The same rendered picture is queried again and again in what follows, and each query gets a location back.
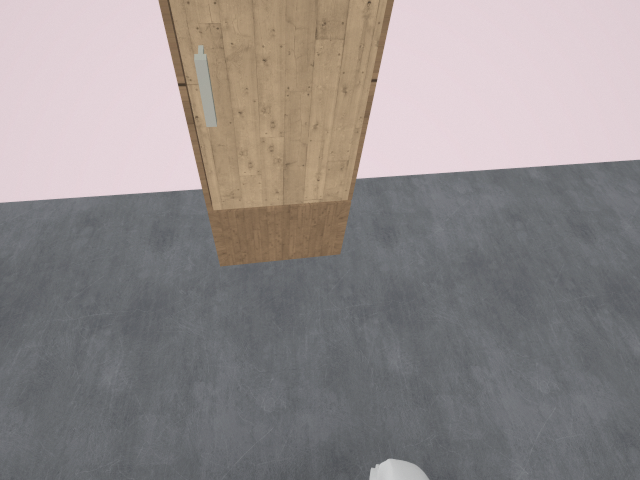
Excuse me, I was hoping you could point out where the handle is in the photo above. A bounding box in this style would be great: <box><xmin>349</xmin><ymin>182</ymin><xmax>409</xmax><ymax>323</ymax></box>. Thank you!
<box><xmin>194</xmin><ymin>45</ymin><xmax>217</xmax><ymax>127</ymax></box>

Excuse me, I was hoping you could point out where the cupboard door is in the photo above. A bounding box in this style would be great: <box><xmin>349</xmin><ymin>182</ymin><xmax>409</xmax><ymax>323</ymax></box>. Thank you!
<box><xmin>169</xmin><ymin>0</ymin><xmax>387</xmax><ymax>210</ymax></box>

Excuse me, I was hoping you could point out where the right robot thigh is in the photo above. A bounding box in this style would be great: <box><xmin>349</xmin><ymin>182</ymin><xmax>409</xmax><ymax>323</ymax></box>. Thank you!
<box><xmin>369</xmin><ymin>459</ymin><xmax>429</xmax><ymax>480</ymax></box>

